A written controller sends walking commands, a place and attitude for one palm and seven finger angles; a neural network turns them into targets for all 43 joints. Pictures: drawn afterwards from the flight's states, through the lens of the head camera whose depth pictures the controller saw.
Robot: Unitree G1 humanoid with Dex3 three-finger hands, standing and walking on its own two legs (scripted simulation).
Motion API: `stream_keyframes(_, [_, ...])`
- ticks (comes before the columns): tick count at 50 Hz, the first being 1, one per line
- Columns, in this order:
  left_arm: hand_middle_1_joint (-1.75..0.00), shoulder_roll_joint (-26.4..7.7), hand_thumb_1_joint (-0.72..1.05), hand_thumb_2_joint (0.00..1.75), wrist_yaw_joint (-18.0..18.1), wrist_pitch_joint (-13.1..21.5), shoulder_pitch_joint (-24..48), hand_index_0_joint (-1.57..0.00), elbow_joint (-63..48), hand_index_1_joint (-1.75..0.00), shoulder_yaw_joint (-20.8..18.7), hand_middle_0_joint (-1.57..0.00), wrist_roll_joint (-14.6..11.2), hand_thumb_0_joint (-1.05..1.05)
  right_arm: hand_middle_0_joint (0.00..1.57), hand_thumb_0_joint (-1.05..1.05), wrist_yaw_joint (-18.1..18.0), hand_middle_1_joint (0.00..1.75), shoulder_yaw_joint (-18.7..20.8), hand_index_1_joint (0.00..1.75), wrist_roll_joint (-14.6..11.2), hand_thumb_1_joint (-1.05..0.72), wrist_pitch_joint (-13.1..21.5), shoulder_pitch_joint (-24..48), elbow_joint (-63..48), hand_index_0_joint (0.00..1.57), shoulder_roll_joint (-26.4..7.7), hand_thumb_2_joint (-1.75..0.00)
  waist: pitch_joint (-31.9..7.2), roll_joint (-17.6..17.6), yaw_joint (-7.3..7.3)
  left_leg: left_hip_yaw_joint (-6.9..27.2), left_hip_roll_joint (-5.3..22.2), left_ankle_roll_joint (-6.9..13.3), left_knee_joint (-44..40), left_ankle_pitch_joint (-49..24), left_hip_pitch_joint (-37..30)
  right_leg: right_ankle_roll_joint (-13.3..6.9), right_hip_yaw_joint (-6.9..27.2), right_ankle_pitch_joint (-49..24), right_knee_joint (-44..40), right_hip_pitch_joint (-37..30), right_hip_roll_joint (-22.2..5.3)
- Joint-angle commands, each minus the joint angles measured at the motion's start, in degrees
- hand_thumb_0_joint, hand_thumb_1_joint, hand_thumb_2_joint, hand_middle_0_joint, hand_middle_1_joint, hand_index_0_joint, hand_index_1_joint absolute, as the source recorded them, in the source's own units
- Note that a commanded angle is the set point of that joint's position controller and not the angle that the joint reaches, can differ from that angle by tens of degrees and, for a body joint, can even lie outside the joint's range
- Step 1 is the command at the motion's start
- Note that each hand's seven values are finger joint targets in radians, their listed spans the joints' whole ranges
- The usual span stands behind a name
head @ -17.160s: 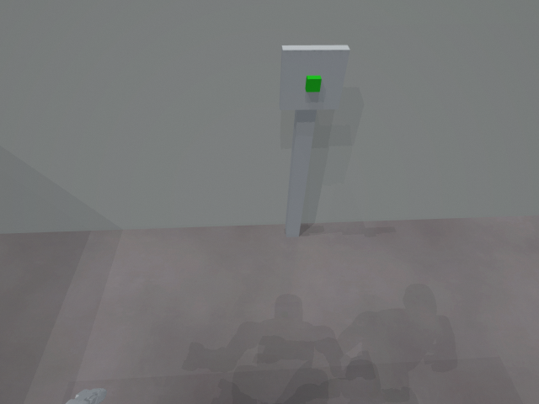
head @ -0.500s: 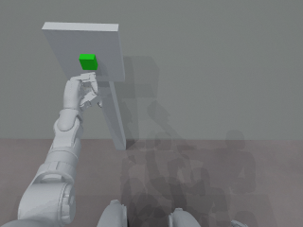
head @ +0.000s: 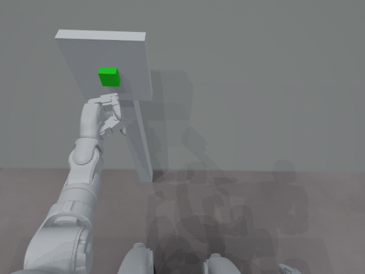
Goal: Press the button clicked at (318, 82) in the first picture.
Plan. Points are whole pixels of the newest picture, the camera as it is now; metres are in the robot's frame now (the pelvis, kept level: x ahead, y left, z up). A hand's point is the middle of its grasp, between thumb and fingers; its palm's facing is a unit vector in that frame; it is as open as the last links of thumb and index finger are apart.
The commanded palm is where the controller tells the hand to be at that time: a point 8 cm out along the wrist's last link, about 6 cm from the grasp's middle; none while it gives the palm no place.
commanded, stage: aim a knuckle at the button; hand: left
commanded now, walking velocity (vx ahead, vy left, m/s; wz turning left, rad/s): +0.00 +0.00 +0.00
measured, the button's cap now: (110, 76) +0.54 +0.17 +0.10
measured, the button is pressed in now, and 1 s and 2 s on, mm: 0 6 8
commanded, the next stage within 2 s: press the button with the knuckle in 0.18 s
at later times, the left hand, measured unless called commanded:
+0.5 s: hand (124, 113) +0.45 +0.13 +0.06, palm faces -0.03 -1.00 -0.02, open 3.1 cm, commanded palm +0.44 +0.18 +0.06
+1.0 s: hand (126, 101) +0.49 +0.13 +0.06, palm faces -0.02 -1.00 -0.02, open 3.2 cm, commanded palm +0.48 +0.18 +0.06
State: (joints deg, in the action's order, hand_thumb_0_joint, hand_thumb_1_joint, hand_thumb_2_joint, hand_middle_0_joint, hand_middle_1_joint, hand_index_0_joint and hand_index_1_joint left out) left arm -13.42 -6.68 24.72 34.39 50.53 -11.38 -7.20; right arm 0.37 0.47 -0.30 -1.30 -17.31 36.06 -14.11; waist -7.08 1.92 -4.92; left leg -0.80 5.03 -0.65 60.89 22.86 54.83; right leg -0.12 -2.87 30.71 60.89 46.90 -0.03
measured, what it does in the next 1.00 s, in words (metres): stands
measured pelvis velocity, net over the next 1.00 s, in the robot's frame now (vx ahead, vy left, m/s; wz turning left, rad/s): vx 0.00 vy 0.00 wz -0.01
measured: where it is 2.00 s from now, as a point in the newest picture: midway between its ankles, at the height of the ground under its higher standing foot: outside the picture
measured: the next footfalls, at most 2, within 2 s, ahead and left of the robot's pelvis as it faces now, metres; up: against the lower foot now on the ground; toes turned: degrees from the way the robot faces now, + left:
none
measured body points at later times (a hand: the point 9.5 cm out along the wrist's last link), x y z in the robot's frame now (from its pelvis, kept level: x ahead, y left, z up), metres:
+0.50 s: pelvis +0.00 +0.00 +0.00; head +0.09 +0.01 +0.44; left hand +0.45 +0.18 +0.07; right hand +0.06 -0.26 -0.13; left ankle +0.06 +0.13 -0.66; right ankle -0.01 -0.12 -0.66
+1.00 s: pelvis +0.00 +0.00 -0.01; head +0.11 +0.00 +0.43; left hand +0.48 +0.18 +0.07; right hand +0.02 -0.26 -0.13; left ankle +0.06 +0.13 -0.66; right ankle -0.01 -0.12 -0.66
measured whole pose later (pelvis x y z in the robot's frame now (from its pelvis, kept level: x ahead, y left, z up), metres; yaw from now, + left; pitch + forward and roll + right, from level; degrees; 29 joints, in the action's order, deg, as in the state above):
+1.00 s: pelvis +0.00 +0.00 -0.01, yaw -1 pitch +20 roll -2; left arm -18.5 -6.2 25.9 48.1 63.7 -16.4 -4.4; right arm 0.8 0.0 0.9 -3.2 -20.0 37.4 -14.4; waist -7.2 2.5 -8.0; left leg -0.4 5.5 -0.8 63.4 23.4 60.3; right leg -0.3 -2.9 31.2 63.4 52.4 0.5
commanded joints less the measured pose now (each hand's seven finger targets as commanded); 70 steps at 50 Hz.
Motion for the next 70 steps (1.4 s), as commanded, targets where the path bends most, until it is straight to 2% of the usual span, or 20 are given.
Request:
stream_keyframes(1, [-1.50,-8.7,0.90,0.90,0.2,4.6,24.2,-1.30,-11.2,-1.50,-1.2,-1.30,-0.2,0.00,0.20,0.00,-0.7,0.30,2.8,0.30,0.3,-0.90,1.3,-4.8,-4.6,0.20,-8.3,-0.90,-22.3,0.3,-1.44,2.2,-3.9,2.0,-5.4,-11.1,-24.3,-0.7,0.6,-17.9,-9.5,0.5,2.7])
stream_keyframes(3, [-1.50,-10.8,0.90,0.90,0.2,4.4,22.8,-1.30,-9.6,-1.50,-3.1,-1.30,0.2,0.00,0.20,0.00,-0.7,0.30,2.9,0.30,0.3,-0.90,1.0,-4.8,-4.8,0.20,-8.6,-0.90,-22.9,0.1,-0.83,2.1,-3.8,1.9,-5.0,-11.8,-23.9,-0.7,0.8,-18.7,-9.0,0.3,2.6])
stream_keyframes(7, [-1.50,-10.0,0.90,0.90,-0.1,4.1,24.4,-1.30,-9.3,-1.50,-2.3,-1.30,0.1,0.00,0.20,0.00,-0.6,0.30,2.8,0.30,0.3,-0.90,0.6,-4.7,-5.5,0.20,-8.6,-0.90,-21.9,-0.3,-1.36,2.1,-3.9,2.1,-4.9,-11.0,-23.0,-0.7,0.8,-18.2,-9.2,0.4,2.8])
stream_keyframes(9, [-1.50,-10.2,0.90,0.90,-0.2,4.2,23.8,-1.30,-10.5,-1.50,-2.6,-1.30,-0.2,0.00,0.20,0.00,-0.5,0.30,2.8,0.30,0.2,-0.90,0.6,-4.4,-5.8,0.20,-8.6,-0.90,-23.2,1.0,-0.78,2.0,-3.9,1.9,-4.9,-11.5,-23.7,-0.8,0.8,-18.4,-9.0,0.2,2.7])
stream_keyframes(12, [-1.50,-8.0,0.90,0.90,-0.5,4.4,24.8,-1.30,-11.7,-1.50,-0.7,-1.30,-0.5,0.00,0.20,0.00,-0.4,0.30,2.8,0.30,0.3,-0.90,0.6,-4.8,-5.6,0.20,-8.4,-0.90,-23.3,0.8,-1.60,2.4,-3.8,2.0,-4.7,-12.4,-24.8,-0.8,0.5,-18.8,-8.9,1.0,2.9])
stream_keyframes(15, [-1.50,-10.2,0.90,0.90,-0.3,4.2,25.1,-1.30,-11.0,-1.50,-2.2,-1.30,-0.4,0.00,0.20,0.00,-0.6,0.30,2.9,0.30,0.1,-0.90,0.4,-5.0,-5.0,0.20,-8.7,-0.90,-22.8,0.1,-1.61,2.3,-3.7,2.0,-4.8,-11.3,-23.8,-0.6,0.7,-18.1,-9.3,0.8,2.9])
stream_keyframes(19, [-1.50,-9.4,0.90,0.90,0.3,4.8,29.8,-1.30,-10.7,-1.50,-1.3,-1.30,0.2,0.00,0.20,0.00,-0.8,0.30,3.0,0.30,0.5,-0.90,0.7,-5.8,-3.9,0.20,-8.5,-0.90,-23.9,2.4,-2.25,2.9,-3.6,1.8,-4.6,-11.5,-25.3,-0.8,0.6,-17.1,-8.9,2.7,2.8])
stream_keyframes(22, [-1.50,-10.2,0.90,0.90,0.7,4.7,29.7,-1.30,-8.4,-1.50,-2.2,-1.30,0.3,0.00,0.20,0.00,-0.8,0.30,3.0,0.30,0.7,-0.90,0.7,-6.6,-3.5,0.20,-8.8,-0.90,-23.7,0.7,-2.46,3.0,-3.5,1.9,-4.5,-12.1,-24.9,-0.8,0.4,-17.3,-8.8,2.6,3.0])
stream_keyframes(24, [-1.50,-10.3,0.90,0.90,1.0,4.6,31.7,-1.30,-6.3,-1.50,-2.2,-1.30,0.8,0.00,0.20,0.00,-0.7,0.30,2.8,0.30,0.8,-0.90,0.6,-6.7,-3.0,0.20,-8.6,-0.90,-22.7,1.8,-2.72,3.0,-3.5,1.9,-4.4,-11.2,-24.1,-0.7,0.4,-16.5,-8.7,3.8,2.9])
stream_keyframes(28, [-1.50,-12.4,0.90,0.90,1.7,4.9,31.4,-1.30,-4.6,-1.50,-4.5,-1.30,1.4,0.00,0.20,0.00,-0.5,0.30,3.0,0.30,1.2,-0.90,0.2,-7.5,-3.3,0.20,-8.8,-0.90,-25.3,1.5,-2.01,2.9,-3.6,1.9,-4.1,-12.8,-23.8,-0.8,0.4,-17.7,-7.9,2.6,2.9])
stream_keyframes(29, [-1.50,-11.1,0.90,0.90,1.6,4.7,30.9,-1.30,-3.9,-1.50,-3.6,-1.30,1.5,0.00,0.20,0.00,-0.3,0.30,2.9,0.30,1.2,-0.90,0.1,-7.6,-3.5,0.20,-8.7,-0.90,-24.7,1.5,-2.30,2.7,-3.6,1.9,-4.0,-13.2,-23.8,-0.8,0.3,-18.2,-8.0,2.9,3.0])
stream_keyframes(31, [-1.50,-12.4,0.90,0.90,1.8,4.7,33.4,-1.30,-3.6,-1.50,-4.3,-1.30,1.7,0.00,0.20,0.00,-0.2,0.30,2.9,0.30,1.3,-0.90,-0.2,-8.0,-3.3,0.20,-8.8,-0.90,-24.3,0.8,-2.96,2.4,-3.6,2.1,-3.6,-12.3,-22.4,-0.5,0.6,-18.2,-8.1,2.7,3.0])
stream_keyframes(33, [-1.50,-13.9,0.90,0.90,1.9,4.8,32.0,-1.30,-2.3,-1.50,-5.8,-1.30,1.9,0.00,0.20,0.00,-0.2,0.30,2.9,0.30,1.3,-0.90,-0.5,-8.4,-3.6,0.20,-9.0,-0.90,-24.8,-0.2,-2.41,2.4,-3.7,2.1,-3.7,-12.9,-21.6,-0.5,0.8,-19.0,-7.9,1.6,3.0])
stream_keyframes(37, [-1.50,-13.9,0.90,0.90,1.5,5.3,33.2,-1.30,-4.2,-1.50,-5.7,-1.30,2.0,0.00,0.20,0.00,0.0,0.30,3.2,0.30,1.4,-0.90,-0.8,-8.9,-3.9,0.20,-8.9,-0.90,-27.1,1.6,-2.42,2.1,-3.7,2.2,-3.0,-15.0,-22.8,-0.6,1.1,-21.3,-7.4,0.9,3.1])
stream_keyframes(42, [-1.50,-14.4,0.90,0.90,1.0,4.7,36.7,-1.30,-1.0,-1.50,-5.3,-1.30,2.1,0.00,0.20,0.00,-0.2,0.30,2.9,0.30,1.3,-0.90,-1.2,-9.6,-2.9,0.20,-9.0,-0.90,-23.4,0.1,-4.21,2.1,-3.7,2.5,-2.7,-12.2,-20.0,-0.3,1.4,-19.6,-8.3,2.3,3.2])
stream_keyframes(49, [-1.50,-18.1,0.90,0.90,0.8,4.5,42.8,-1.30,1.7,-1.50,-7.0,-1.30,2.4,0.00,0.20,0.00,-0.6,0.30,2.7,0.30,1.5,-0.90,-1.0,-10.6,-1.6,0.20,-9.6,-0.90,-25.2,2.3,-5.36,2.7,-3.5,2.5,-1.6,-12.0,-19.8,-0.3,1.5,-17.9,-7.7,4.4,3.1])
stream_keyframes(57, [-1.50,-17.3,0.90,0.90,1.3,3.8,48.1,-1.30,2.9,-1.50,-5.7,-1.30,3.4,0.00,0.20,0.00,-0.4,0.30,2.8,0.30,1.9,-0.90,-0.8,-11.7,-1.1,0.20,-9.9,-0.90,-26.9,4.7,-6.91,3.7,-3.2,2.5,-0.9,-11.7,-21.4,-0.6,1.0,-15.3,-7.2,7.9,3.3])
stream_keyframes(62, [-1.50,-18.8,0.90,0.90,2.0,3.4,51.3,-1.30,4.4,-1.50,-6.5,-1.30,3.5,0.00,0.20,0.00,-0.6,0.30,2.6,0.30,2.0,-0.90,-0.6,-12.1,-0.5,0.20,-10.2,-0.90,-26.0,3.2,-7.80,4.1,-3.1,2.7,-0.7,-9.0,-19.8,-0.5,0.9,-12.7,-7.6,8.9,3.4])
stream_keyframes(64, [-1.50,-17.8,0.90,0.90,2.2,3.3,53.4,-1.30,5.2,-1.50,-5.2,-1.30,3.7,0.00,0.20,0.00,-0.5,0.30,2.4,0.30,2.0,-0.90,-0.4,-12.2,-0.2,0.20,-10.0,-0.90,-24.8,4.9,-8.37,4.3,-3.1,2.5,-0.9,-7.8,-19.6,-0.5,0.7,-11.4,-7.7,10.3,3.4])
stream_keyframes(70, [-1.50,-19.4,0.90,0.90,3.1,3.3,58.8,-1.30,6.1,-1.50,-5.1,-1.30,4.3,0.00,0.20,0.00,-0.8,0.30,2.0,0.30,2.3,-0.90,0.6,-12.4,0.1,0.20,-10.7,-0.90,-24.7,5.9,-9.88,5.1,-3.1,2.6,-0.9,-2.5,-18.4,-0.6,0.5,-7.2,-7.2,13.4,3.3])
